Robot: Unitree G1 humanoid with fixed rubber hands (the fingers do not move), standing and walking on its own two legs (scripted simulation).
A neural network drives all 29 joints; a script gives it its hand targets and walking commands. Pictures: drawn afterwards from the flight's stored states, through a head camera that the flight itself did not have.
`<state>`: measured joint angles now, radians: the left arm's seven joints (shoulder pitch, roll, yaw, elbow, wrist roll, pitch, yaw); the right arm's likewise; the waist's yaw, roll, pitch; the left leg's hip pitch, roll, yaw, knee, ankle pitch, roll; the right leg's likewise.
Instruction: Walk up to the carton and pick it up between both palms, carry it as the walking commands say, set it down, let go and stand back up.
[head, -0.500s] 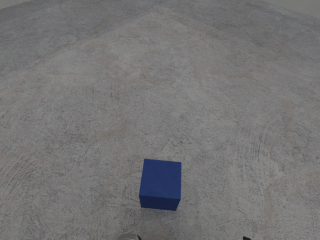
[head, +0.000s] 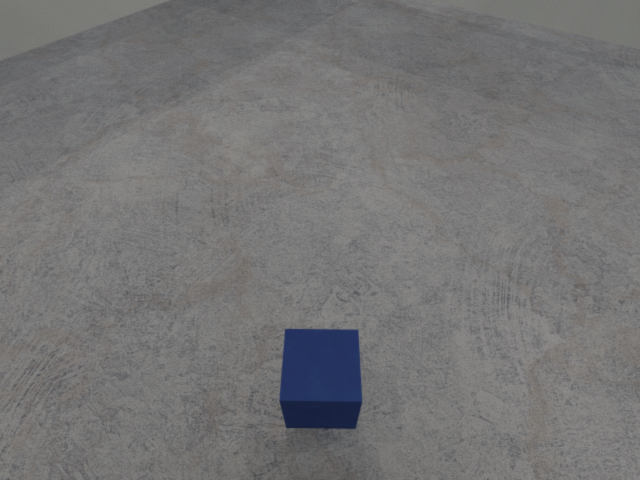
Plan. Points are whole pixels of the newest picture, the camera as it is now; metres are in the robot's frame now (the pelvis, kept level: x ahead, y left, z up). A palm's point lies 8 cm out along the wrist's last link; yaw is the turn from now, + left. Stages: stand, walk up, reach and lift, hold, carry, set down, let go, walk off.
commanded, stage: walk up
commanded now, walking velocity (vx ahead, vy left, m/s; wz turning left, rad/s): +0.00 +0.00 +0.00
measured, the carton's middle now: (321, 380) +0.48 +0.02 -0.65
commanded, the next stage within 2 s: stand in 0.34 s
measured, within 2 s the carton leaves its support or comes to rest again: neither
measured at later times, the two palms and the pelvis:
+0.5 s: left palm out of the picture -0.01 +0.22 -0.14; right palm out of the picture +0.00 -0.21 -0.15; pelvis +0.02 +0.00 +0.00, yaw +0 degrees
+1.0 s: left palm out of the picture +0.01 +0.20 -0.14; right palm out of the picture +0.02 -0.22 -0.15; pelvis +0.04 -0.01 +0.00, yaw +0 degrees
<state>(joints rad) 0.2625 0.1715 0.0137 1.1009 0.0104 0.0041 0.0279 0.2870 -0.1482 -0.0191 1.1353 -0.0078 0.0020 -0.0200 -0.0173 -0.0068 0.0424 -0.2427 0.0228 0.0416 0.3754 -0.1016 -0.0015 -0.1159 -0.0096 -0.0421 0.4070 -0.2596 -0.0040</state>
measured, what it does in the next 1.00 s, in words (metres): stands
